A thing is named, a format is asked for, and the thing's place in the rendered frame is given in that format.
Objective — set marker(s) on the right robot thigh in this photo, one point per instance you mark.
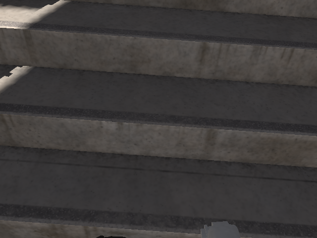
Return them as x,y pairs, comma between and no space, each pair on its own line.
219,229

